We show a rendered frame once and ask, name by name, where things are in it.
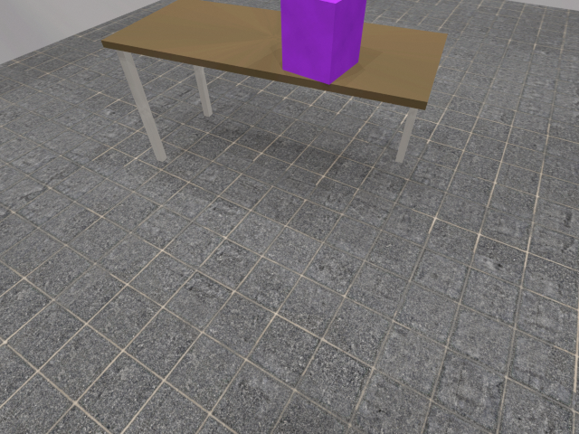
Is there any table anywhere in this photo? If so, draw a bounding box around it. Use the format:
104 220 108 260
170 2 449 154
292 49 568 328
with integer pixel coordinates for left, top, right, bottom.
101 0 448 163

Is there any carton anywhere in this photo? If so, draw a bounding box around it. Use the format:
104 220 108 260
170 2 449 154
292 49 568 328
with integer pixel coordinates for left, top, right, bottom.
280 0 366 85

